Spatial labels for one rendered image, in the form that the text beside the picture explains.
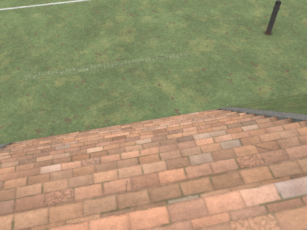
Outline stairs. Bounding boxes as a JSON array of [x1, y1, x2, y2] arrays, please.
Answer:
[[0, 108, 307, 230]]

